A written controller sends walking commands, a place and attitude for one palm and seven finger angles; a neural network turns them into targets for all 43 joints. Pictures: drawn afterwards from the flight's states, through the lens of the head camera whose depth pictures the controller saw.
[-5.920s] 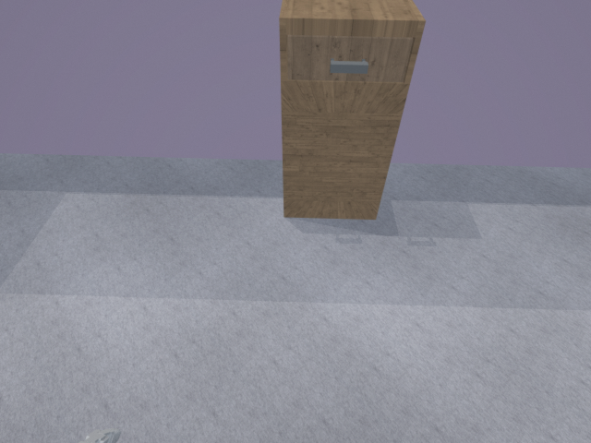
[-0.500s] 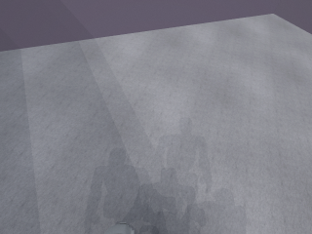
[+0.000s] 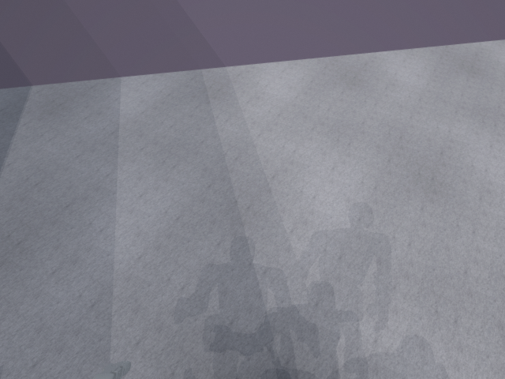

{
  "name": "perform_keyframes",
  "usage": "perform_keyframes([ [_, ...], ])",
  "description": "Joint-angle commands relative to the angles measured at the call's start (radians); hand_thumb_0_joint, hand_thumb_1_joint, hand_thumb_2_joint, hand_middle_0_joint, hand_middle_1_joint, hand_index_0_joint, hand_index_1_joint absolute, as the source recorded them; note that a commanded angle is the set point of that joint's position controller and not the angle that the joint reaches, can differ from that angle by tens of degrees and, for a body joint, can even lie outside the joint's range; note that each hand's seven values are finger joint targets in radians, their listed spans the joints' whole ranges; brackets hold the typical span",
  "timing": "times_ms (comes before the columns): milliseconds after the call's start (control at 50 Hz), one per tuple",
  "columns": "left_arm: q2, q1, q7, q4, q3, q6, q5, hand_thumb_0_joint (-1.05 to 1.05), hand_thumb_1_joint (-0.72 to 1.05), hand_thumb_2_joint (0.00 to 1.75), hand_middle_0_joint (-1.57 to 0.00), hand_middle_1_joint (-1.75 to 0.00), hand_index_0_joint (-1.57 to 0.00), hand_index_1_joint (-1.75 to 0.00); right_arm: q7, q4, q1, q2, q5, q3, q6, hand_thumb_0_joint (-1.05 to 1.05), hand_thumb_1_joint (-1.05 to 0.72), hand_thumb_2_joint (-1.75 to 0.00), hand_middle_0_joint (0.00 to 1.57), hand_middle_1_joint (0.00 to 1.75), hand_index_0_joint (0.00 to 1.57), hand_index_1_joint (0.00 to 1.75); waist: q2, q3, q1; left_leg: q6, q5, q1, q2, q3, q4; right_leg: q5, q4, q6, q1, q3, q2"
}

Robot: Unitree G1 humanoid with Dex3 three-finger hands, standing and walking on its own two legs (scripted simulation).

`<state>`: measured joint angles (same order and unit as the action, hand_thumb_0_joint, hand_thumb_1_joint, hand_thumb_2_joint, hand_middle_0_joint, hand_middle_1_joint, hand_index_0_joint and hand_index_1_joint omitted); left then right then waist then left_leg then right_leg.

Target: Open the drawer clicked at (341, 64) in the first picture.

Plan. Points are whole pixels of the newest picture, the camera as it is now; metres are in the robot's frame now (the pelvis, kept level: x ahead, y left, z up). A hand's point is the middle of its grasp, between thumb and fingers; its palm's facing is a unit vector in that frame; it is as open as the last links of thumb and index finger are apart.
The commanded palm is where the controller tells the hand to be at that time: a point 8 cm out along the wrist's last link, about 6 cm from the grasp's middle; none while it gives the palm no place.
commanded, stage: turn to face it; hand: left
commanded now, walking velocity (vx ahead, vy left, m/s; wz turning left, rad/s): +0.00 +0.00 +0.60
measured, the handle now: out of the picture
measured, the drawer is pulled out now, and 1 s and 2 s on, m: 0.00 0.00 0.00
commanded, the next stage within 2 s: none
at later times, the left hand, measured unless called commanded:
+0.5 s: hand out of the picture -0.04 +0.13 -0.15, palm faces +0.36 -0.89 -0.29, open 7.4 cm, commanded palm none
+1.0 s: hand out of the picture -0.01 +0.21 -0.15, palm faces +0.61 -0.74 -0.28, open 7.4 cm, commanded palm none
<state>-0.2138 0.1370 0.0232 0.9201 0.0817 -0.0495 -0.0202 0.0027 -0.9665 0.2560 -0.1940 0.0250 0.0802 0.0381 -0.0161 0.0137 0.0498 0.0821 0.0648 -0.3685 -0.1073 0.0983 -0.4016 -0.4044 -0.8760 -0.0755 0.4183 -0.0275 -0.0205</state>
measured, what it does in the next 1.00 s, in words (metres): steps on the spot, turning left: right foot, then left foot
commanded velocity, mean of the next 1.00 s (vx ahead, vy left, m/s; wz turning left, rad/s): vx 0.00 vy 0.00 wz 0.60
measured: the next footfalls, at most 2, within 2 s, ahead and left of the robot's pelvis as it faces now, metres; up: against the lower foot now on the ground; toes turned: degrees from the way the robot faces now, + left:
right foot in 0.14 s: +0.01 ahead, -0.14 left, +0.00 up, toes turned +6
left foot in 0.66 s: -0.04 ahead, +0.08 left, +0.00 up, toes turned +34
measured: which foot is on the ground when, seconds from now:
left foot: down 0.00-0.12, up 0.14-0.64, down 0.66-1.00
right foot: up 0.00-0.12, down 0.14-0.66, up 0.68-1.00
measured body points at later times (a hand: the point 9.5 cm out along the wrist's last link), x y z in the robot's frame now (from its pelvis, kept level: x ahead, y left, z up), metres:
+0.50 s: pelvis +0.00 -0.06 +0.00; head +0.05 -0.08 +0.45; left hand -0.06 +0.18 -0.13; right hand +0.16 -0.29 -0.16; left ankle -0.08 +0.10 -0.66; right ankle -0.03 -0.15 -0.74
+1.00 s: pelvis +0.02 -0.04 +0.00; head +0.06 -0.01 +0.44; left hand -0.05 +0.25 -0.13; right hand +0.25 -0.18 -0.15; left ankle -0.07 +0.06 -0.74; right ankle +0.12 -0.14 -0.71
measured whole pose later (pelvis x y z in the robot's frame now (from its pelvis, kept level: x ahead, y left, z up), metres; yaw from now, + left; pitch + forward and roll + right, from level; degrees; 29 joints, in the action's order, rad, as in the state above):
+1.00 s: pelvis +0.02 -0.04 +0.00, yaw +38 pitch +1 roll +0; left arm -0.25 0.12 0.01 0.84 0.06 -0.04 -0.01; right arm 0.01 -0.90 0.16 -0.24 0.02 0.06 0.04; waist -0.01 0.08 0.01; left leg -0.01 0.29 -0.24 -0.01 0.07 -0.53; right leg -0.43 -0.83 -0.11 0.43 0.01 -0.08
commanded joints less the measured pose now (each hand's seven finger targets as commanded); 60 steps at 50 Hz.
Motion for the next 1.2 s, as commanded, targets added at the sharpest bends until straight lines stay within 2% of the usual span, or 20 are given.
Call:
perform_keyframes([
  [0,-0.08,0.049,0.008,-0.075,0.017,0.018,0.01,0.0,0.9,0.9,-0.2,-0.3,-0.2,-0.3,-0.008,0.077,0.031,-0.214,0.002,0.053,-0.01,0.0,-0.9,-0.9,0.2,0.3,0.2,0.3,-0.134,-0.095,-0.017,0.072,0.207,0.14,0.27,0.423,0.161,-0.039,0.104,0.017,-0.03,-0.006,0.03],
  [80,-0.122,0.203,0.016,-0.047,0.028,0.024,0.018,0.0,0.9,0.9,-0.2,-0.3,-0.2,-0.3,0.002,0.109,-0.044,-0.191,-0.006,0.06,0.004,0.0,-0.9,-0.9,0.2,0.3,0.2,0.3,-0.091,-0.11,-0.082,-0.07,0.242,-0.055,0.155,0.311,0.089,0.107,0.541,0.06,-0.386,0.023,0.023],
  [120,-0.259,0.106,0.026,-0.099,0.037,0.032,-0.009,0.0,0.9,0.9,-0.2,-0.3,-0.2,-0.3,-0.003,0.136,-0.012,-0.116,-0.007,0.053,0.005,0.0,-0.9,-0.9,0.2,0.3,0.2,0.3,0.316,-0.03,-0.063,-0.157,0.467,-0.371,-0.032,-0.019,-0.486,-0.124,0.753,0.232,-0.364,-0.444,-0.463],
  [160,-0.177,-0.07,0.03,-0.152,0.019,0.042,0.003,0.0,0.9,0.9,-0.2,-0.3,-0.2,-0.3,0.011,0.117,0.012,-0.158,0.005,0.06,0.014,0.0,-0.9,-0.9,0.2,0.3,0.2,0.3,0.159,0.027,0.021,-0.126,0.36,-0.235,0.057,0.009,-0.71,0.027,0.724,0.199,-0.112,-0.246,-0.384],
  [220,-0.112,-0.019,0.014,-0.123,-0.008,0.063,0.008,0.0,0.9,0.9,-0.2,-0.3,-0.2,-0.3,0.023,0.085,0.027,-0.132,0.002,0.043,0.017,0.0,-0.9,-0.9,0.2,0.3,0.2,0.3,0.148,0.061,0.013,-0.155,0.254,-0.266,0.099,-0.064,-0.802,0.43,0.586,0.153,-0.222,-0.012,-0.251],
  [400,-0.162,0.22,0.013,-0.058,-0.004,0.061,-0.004,0.0,0.9,0.9,-0.2,-0.3,-0.2,-0.3,0.023,0.123,-0.159,-0.126,-0.003,0.014,0.03,0.0,-0.9,-0.9,0.2,0.3,0.2,0.3,0.218,0.006,-0.087,-0.178,0.324,-0.266,0.144,-0.136,-0.683,0.809,0.477,0.164,-0.438,0.081,-0.305],
  [580,-0.211,0.192,0.008,-0.049,0.02,0.046,-0.007,0.0,0.9,0.9,-0.2,-0.3,-0.2,-0.3,0.023,0.143,-0.166,-0.126,-0.01,-0.005,-0.003,0.0,-0.9,-0.9,0.2,0.3,0.2,0.3,0.24,-0.075,-0.075,-0.117,0.267,0.032,0.117,-0.253,-0.18,0.823,0.311,0.143,-0.419,0.201,-0.338],
  [600,-0.212,0.19,0.004,-0.051,0.02,0.045,0.001,0.0,0.9,0.9,-0.2,-0.3,-0.2,-0.3,0.021,0.133,-0.11,-0.154,-0.005,0.002,-0.009,0.0,-0.9,-0.9,0.2,0.3,0.2,0.3,0.199,-0.114,-0.042,-0.101,0.14,0.166,0.11,-0.247,-0.058,0.798,0.187,0.105,-0.362,0.232,-0.32],
  [620,-0.191,0.172,-0.002,-0.069,0.021,0.047,0.01,0.0,0.9,0.9,-0.2,-0.3,-0.2,-0.3,0.016,0.114,-0.015,-0.237,-0.001,0.027,-0.021,0.0,-0.9,-0.9,0.2,0.3,0.2,0.3,0.035,-0.187,0.017,-0.042,-0.135,0.412,0.232,-0.099,-0.003,0.585,-0.026,0.05,-0.161,0.254,-0.27],
  [640,-0.12,0.141,-0.012,-0.118,0.001,0.048,0.018,0.0,0.9,0.9,-0.2,-0.3,-0.2,-0.3,0.008,0.105,0.046,-0.352,-0.008,0.055,-0.026,0.0,-0.9,-0.9,0.2,0.3,0.2,0.3,-0.286,-0.214,0.045,0.108,-0.657,0.573,0.519,0.271,-0.024,-0.23,-0.25,-0.026,0.17,0.219,-0.121],
  [660,-0.145,0.076,-0.002,-0.142,-0.004,0.03,0.007,0.0,0.9,0.9,-0.2,-0.3,-0.2,-0.3,0.007,0.079,0.089,-0.358,-0.024,0.052,-0.016,0.0,-0.9,-0.9,0.2,0.3,0.2,0.3,-0.19,-0.21,0.053,0.162,-0.712,0.531,0.551,0.215,-0.039,-0.262,-0.32,-0.016,0.184,0.105,-0.13],
  [780,-0.128,0.087,-0.015,-0.098,0.008,0.021,0.006,0.0,0.9,0.9,-0.2,-0.3,-0.2,-0.3,-0.011,0.142,-0.137,-0.243,-0.007,0.022,-0.029,0.0,-0.9,-0.9,0.2,0.3,0.2,0.3,-0.136,-0.059,-0.044,0.074,-0.442,0.259,0.334,0.052,-0.003,-0.038,-0.247,-0.036,0.113,0.055,-0.102],
  [920,-0.113,0.003,-0.01,-0.15,-0.003,0.025,0.012,0.0,0.9,0.9,-0.2,-0.3,-0.2,-0.3,-0.002,0.137,-0.098,-0.261,-0.002,0.037,-0.02,0.0,-0.9,-0.9,0.2,0.3,0.2,0.3,-0.16,-0.052,-0.023,0.075,-0.378,0.21,0.31,0.143,-0.02,-0.026,0.038,-0.037,0.004,0.072,-0.04],
  [1000,-0.128,0.081,-0.009,-0.14,0.002,0.044,0.016,0.0,0.9,0.9,-0.2,-0.3,-0.2,-0.3,-0.001,0.152,-0.134,-0.255,-0.006,0.043,-0.014,0.0,-0.9,-0.9,0.2,0.3,0.2,0.3,-0.16,-0.068,-0.071,0.026,-0.293,0.108,0.263,0.183,-0.112,0.146,0.333,-0.022,-0.205,0.088,-0.006],
  [1020,-0.164,0.138,-0.006,-0.129,0.01,0.057,0.012,0.0,0.9,0.9,-0.2,-0.3,-0.2,-0.3,0.001,0.158,-0.132,-0.227,-0.013,0.04,-0.016,0.0,-0.9,-0.9,0.2,0.3,0.2,0.3,-0.067,-0.102,-0.1,-0.022,-0.128,0.025,0.212,0.153,-0.198,0.265,0.475,-0.014,-0.345,0.044,-0.066],
  [1040,-0.274,0.164,0.007,-0.127,0.032,0.07,-0.008,0.0,0.9,0.9,-0.2,-0.3,-0.2,-0.3,0.007,0.174,-0.085,-0.141,-0.02,0.025,-0.018,0.0,-0.9,-0.9,0.2,0.3,0.2,0.3,0.25,-0.145,-0.103,-0.109,0.298,-0.177,0.072,-0.01,-0.439,0.423,0.554,0.073,-0.521,-0.22,-0.354],
  [1060,-0.323,0.173,0.011,-0.134,0.035,0.065,-0.003,0.0,0.9,0.9,-0.2,-0.3,-0.2,-0.3,0.005,0.192,-0.094,-0.152,-0.017,0.028,-0.011,0.0,-0.9,-0.9,0.2,0.3,0.2,0.3,0.321,-0.154,-0.111,-0.132,0.588,-0.209,0.057,-0.036,-0.662,0.585,0.56,0.192,-0.425,-0.354,-0.533],
  [1080,-0.276,0.143,0.014,-0.143,0.026,0.061,-0.001,0.0,0.9,0.9,-0.2,-0.3,-0.2,-0.3,0.005,0.179,-0.087,-0.181,-0.012,0.036,0.0,0.0,-0.9,-0.9,0.2,0.3,0.2,0.3,0.207,-0.114,-0.095,-0.118,0.528,-0.177,0.095,0.002,-0.795,0.455,0.56,0.222,-0.321,-0.26,-0.483],
  [1120,-0.206,0.02,0.011,-0.162,0.007,0.056,0.001,0.0,0.9,0.9,-0.2,-0.3,-0.2,-0.3,0.02,0.135,-0.083,-0.17,-0.004,0.039,0.016,0.0,-0.9,-0.9,0.2,0.3,0.2,0.3,0.23,0.006,-0.049,-0.126,0.402,-0.2,0.128,-0.027,-0.887,0.23,0.599,0.173,-0.194,-0.14,-0.375],
  [1180,-0.157,-0.005,0.01,-0.167,-0.01,0.061,-0.001,0.0,0.9,0.9,-0.2,-0.3,-0.2,-0.3,0.034,0.105,-0.035,-0.147,-0.003,0.029,0.02,0.0,-0.9,-0.9,0.2,0.3,0.2,0.3,0.221,0.009,-0.022,-0.152,0.297,-0.198,0.143,-0.077,-0.845,0.361,0.562,0.138,-0.231,0.05,-0.298],
])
